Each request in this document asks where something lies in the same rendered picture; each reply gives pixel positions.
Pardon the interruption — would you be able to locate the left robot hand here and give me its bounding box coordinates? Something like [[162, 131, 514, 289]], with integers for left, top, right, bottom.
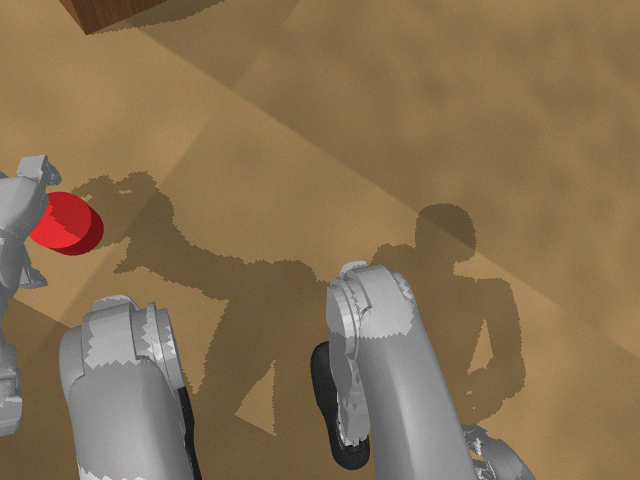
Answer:
[[0, 154, 62, 289]]

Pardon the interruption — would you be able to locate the left robot arm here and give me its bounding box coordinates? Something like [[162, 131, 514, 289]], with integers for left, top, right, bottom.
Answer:
[[0, 230, 26, 437]]

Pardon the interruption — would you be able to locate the left robot foot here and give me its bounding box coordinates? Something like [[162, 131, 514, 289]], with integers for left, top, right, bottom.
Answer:
[[178, 386, 202, 480]]

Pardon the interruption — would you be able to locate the right robot foot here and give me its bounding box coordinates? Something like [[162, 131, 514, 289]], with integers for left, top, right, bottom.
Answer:
[[311, 341, 370, 470]]

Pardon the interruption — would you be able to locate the right robot hand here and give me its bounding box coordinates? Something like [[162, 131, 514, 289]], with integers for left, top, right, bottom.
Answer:
[[461, 423, 536, 480]]

